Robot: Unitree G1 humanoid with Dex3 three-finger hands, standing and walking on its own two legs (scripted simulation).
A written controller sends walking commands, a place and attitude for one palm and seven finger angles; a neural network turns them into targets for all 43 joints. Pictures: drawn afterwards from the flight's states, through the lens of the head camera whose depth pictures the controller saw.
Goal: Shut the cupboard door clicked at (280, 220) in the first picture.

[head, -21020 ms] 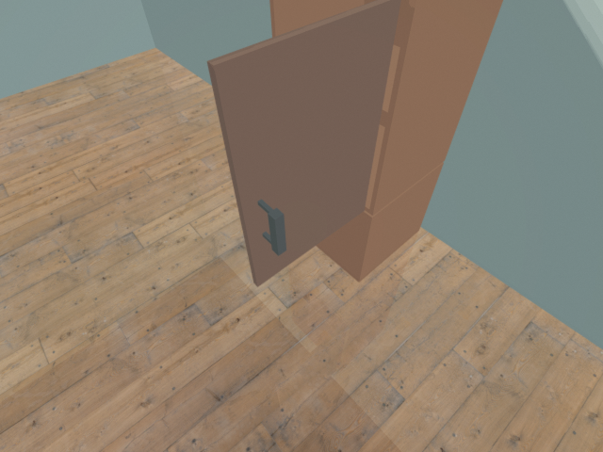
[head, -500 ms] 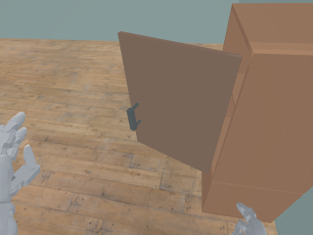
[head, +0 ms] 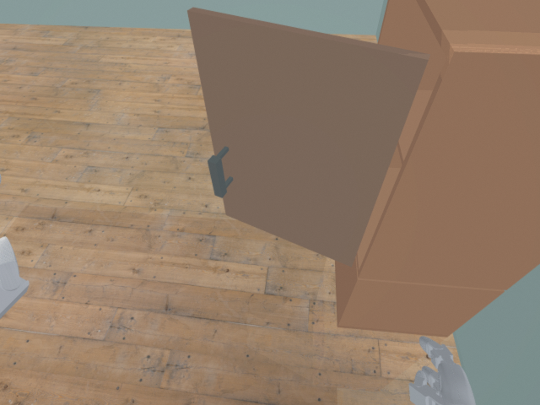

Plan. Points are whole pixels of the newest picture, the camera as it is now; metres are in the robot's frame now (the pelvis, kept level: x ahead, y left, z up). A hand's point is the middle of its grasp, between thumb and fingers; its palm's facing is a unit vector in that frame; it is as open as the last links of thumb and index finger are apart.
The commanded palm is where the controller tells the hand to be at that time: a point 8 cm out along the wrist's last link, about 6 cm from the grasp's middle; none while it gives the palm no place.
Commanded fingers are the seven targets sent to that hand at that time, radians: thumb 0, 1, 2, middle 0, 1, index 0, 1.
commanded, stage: step back with the hand held close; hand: left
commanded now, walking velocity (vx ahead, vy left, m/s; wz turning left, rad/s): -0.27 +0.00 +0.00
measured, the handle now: (222, 171) +0.64 +0.17 -0.10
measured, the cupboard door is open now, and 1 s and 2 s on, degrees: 69 69 69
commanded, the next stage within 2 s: stop stepping back and stand still in 1.60 s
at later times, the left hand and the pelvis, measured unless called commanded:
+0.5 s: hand out of the picture +0.14 +0.26 +0.17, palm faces +0.48 -0.75 -0.46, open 7.5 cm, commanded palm +0.08 +0.29 +0.18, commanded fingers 0.00 0.90 0.90 -0.20 -0.30 -0.20 -0.30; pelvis -0.06 -0.01 -0.02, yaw +1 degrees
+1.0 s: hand out of the picture +0.11 +0.24 +0.17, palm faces +0.48 -0.75 -0.46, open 7.5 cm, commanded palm +0.03 +0.28 +0.18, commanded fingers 0.00 0.90 0.90 -0.20 -0.30 -0.20 -0.30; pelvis -0.09 -0.02 -0.02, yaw +4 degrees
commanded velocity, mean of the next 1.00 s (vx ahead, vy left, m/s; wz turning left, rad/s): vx -0.35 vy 0.00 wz -0.02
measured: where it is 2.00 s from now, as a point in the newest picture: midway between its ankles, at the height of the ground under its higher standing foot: outside the picture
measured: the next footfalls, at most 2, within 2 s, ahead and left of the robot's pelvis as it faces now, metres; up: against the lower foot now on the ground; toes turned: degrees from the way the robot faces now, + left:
right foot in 1.24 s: -0.23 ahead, -0.16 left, +0.00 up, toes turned +2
left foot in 1.48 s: -0.09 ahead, +0.04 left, +0.00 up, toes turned +1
